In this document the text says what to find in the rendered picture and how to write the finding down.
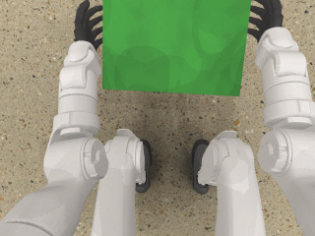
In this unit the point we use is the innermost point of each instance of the robot right thigh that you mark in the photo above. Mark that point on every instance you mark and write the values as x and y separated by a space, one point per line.
239 208

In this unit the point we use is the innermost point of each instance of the right robot hand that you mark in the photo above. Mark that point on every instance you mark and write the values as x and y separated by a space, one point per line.
271 16

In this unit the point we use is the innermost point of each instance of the robot left foot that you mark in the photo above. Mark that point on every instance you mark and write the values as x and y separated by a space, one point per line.
144 187

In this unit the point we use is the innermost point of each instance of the left robot forearm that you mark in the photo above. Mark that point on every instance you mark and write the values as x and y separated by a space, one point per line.
77 95

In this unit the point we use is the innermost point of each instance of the carton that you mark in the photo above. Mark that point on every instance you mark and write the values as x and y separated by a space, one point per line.
176 46

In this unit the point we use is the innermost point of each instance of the left robot hand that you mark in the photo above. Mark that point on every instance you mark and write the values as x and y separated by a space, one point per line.
84 26

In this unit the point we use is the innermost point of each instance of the right robot forearm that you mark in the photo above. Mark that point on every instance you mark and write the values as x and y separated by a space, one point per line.
285 81

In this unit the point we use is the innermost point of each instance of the robot left upper arm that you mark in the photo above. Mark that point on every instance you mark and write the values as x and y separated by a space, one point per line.
72 168

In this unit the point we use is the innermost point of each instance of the robot right upper arm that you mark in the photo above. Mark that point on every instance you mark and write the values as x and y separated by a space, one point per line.
289 156

